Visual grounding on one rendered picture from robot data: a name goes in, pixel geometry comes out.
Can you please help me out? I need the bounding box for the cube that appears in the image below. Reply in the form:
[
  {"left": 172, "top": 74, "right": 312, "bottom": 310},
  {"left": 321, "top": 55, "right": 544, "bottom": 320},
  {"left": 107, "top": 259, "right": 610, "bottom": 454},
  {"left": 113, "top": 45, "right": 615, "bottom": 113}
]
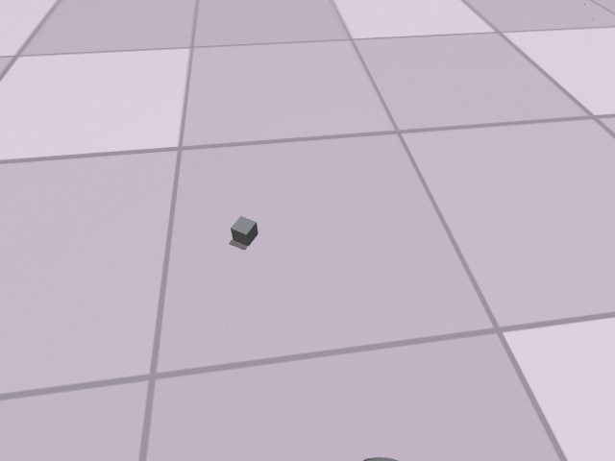
[{"left": 231, "top": 216, "right": 258, "bottom": 247}]

